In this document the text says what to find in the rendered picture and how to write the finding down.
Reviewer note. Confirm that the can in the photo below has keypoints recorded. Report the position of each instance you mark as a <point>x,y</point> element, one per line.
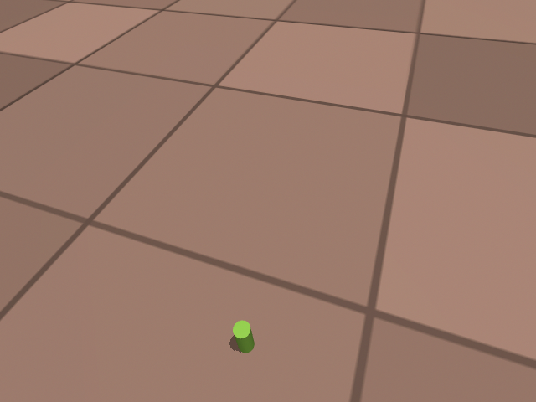
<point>243,336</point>

